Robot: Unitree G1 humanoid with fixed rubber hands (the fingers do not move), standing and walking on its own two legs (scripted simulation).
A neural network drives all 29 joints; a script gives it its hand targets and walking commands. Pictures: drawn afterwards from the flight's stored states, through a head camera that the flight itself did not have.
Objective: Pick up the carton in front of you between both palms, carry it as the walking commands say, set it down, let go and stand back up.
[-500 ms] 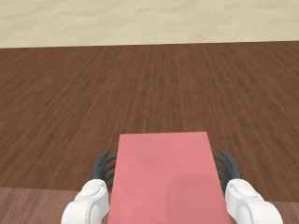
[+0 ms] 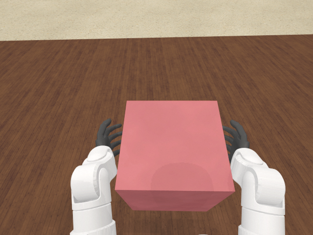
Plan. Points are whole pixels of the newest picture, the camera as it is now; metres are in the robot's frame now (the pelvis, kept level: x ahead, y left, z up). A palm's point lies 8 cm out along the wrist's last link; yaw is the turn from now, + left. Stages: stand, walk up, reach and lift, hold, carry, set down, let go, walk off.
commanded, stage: carry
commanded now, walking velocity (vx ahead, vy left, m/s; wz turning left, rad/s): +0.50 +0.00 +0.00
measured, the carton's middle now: (170, 161) +0.31 -0.01 +0.02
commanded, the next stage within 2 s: none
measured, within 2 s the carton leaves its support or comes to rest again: neither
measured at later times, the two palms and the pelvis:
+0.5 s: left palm (122, 72) +0.66 +0.14 +0.04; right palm (202, 68) +0.69 -0.16 +0.03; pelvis +0.34 -0.03 -0.03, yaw +3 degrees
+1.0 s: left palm (127, 32) +1.03 +0.16 +0.01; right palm (189, 32) +1.01 -0.15 +0.01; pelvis +0.69 +0.01 -0.07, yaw +0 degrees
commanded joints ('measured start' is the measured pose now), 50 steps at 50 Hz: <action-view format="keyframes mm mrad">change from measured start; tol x32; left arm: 1 -510 -634 -556 12 -89 -64 1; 50 -633 -715 -501 155 -65 -146 -9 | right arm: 1 -599 626 591 -43 163 -57 11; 50 -774 764 603 83 178 -131 16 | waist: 1 16 118 -393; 15 22 142 -335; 19 102 -341 -545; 41 -37 342 -591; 50 -17 91 -438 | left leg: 1 381 246 -299 -219 180 60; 15 531 161 -123 54 686 9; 20 -349 -69 -228 925 -334 -58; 32 -262 -56 -85 111 226 -72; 40 596 247 -377 95 964 23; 43 645 317 -770 -90 205 220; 50 442 216 -434 -103 599 100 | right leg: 1 -127 -21 -5 -73 74 1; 16 300 110 -162 -822 349 -56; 20 878 -276 521 -793 493 -240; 37 591 -15 -14 -564 748 -76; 42 -228 148 67 277 -267 -13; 50 -165 38 16 -196 2 17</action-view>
